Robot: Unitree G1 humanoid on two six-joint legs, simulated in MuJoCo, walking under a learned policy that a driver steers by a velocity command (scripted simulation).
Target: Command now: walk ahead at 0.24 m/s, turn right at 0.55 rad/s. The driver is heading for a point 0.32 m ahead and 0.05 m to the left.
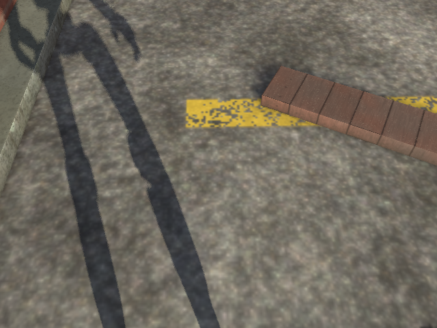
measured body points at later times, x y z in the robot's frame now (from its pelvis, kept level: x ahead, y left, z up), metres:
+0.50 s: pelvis +0.18 -0.04 -0.02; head +0.22 -0.05 +0.43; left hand +0.20 +0.25 -0.14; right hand +0.38 -0.27 -0.12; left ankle +0.35 +0.07 -0.73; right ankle -0.01 -0.13 -0.74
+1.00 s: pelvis +0.31 -0.05 -0.01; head +0.32 -0.07 +0.44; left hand +0.39 +0.22 -0.13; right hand +0.45 -0.29 -0.14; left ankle +0.35 +0.06 -0.74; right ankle +0.33 -0.18 -0.74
